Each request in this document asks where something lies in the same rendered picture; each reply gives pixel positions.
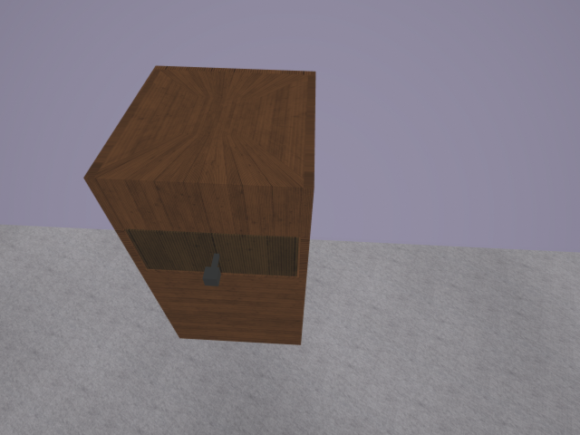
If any drawer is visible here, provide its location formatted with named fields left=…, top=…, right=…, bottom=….
left=126, top=229, right=299, bottom=276

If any cabinet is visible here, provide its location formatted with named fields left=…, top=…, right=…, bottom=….
left=84, top=65, right=315, bottom=345

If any handle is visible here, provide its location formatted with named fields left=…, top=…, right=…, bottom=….
left=202, top=254, right=221, bottom=286

